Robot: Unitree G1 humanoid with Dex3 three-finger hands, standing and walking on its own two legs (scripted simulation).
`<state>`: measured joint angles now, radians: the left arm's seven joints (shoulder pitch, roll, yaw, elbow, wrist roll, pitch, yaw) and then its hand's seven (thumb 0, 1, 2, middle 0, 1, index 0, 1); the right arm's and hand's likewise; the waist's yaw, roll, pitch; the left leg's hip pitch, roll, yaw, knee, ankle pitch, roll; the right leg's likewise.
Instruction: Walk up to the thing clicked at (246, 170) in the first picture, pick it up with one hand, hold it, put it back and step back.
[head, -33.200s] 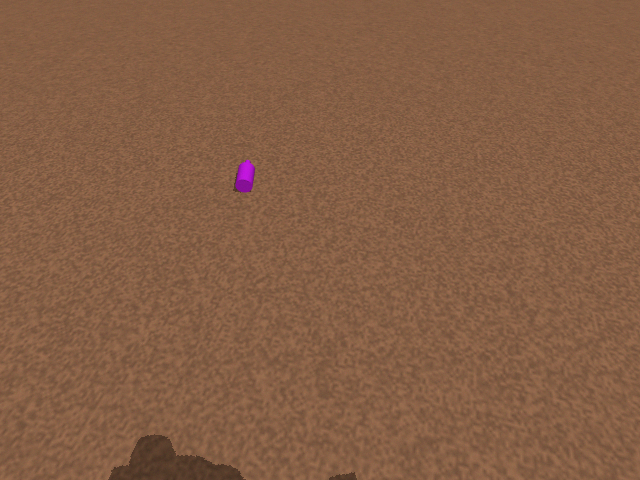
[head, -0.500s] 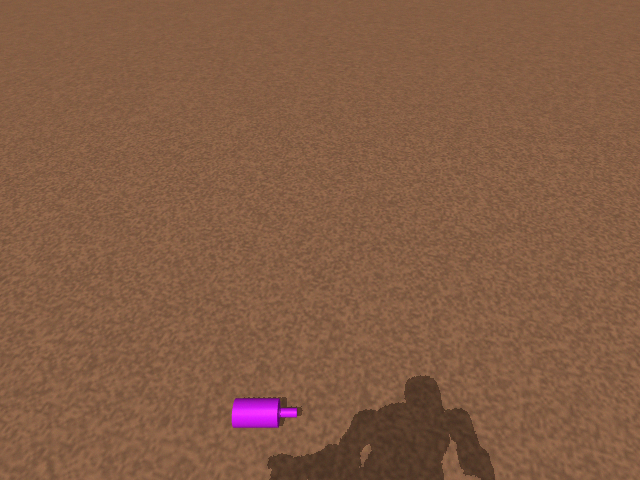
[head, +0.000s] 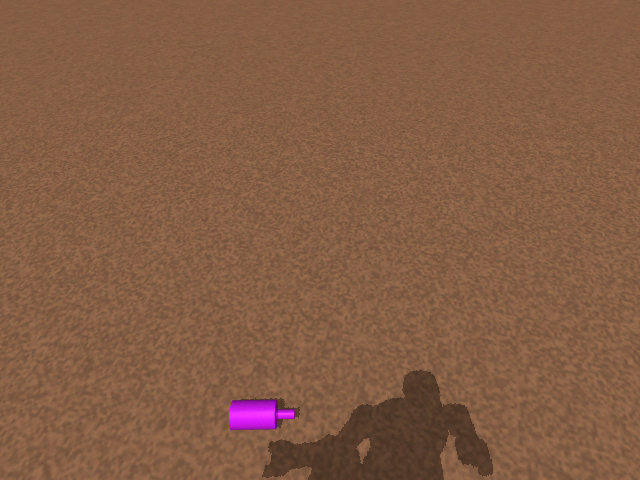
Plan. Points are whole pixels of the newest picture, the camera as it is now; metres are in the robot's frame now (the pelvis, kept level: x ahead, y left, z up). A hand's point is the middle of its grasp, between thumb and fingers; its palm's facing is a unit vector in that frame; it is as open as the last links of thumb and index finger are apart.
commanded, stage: stand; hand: left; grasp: from above
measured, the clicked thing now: (263, 414) +0.43 +0.20 -0.74
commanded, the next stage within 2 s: step back in 1.02 s
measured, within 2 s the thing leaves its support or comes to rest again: neither
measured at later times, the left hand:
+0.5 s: hand out of the picture +0.07 +0.24 -0.16, palm faces +0.02 -0.94 -0.34, open 7.4 cm
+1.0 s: hand out of the picture +0.08 +0.24 -0.16, palm faces +0.00 -0.94 -0.34, open 7.4 cm
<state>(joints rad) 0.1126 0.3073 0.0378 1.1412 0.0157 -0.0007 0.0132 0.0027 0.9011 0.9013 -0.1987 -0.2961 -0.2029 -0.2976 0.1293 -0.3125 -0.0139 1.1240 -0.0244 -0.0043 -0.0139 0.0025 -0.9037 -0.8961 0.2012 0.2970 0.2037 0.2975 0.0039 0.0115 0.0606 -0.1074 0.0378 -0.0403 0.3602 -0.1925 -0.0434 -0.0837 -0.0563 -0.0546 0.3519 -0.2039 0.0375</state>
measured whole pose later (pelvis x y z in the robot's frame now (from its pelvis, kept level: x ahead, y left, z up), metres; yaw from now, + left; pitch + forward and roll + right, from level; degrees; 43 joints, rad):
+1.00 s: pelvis +0.01 -0.01 +0.00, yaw +0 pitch -2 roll +0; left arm 0.12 0.33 0.02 1.13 0.01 -0.01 0.00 0.00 0.90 0.90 -0.20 -0.30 -0.20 -0.30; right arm 0.12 -0.34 -0.01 1.14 -0.02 0.00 0.00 0.00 -0.90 -0.90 0.20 0.30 0.20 0.30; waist 0.00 0.01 0.06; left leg -0.10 0.05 -0.04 0.33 -0.18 -0.06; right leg -0.10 -0.04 -0.05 0.35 -0.21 0.02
